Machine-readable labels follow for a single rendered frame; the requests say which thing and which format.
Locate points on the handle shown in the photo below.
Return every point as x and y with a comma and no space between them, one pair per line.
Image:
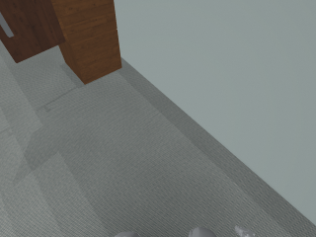
5,27

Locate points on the right robot hand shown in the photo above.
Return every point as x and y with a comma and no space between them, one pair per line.
243,232

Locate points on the cupboard door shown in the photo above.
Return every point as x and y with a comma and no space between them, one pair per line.
34,25

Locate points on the robot right thigh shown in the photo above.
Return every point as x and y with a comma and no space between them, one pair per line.
201,232

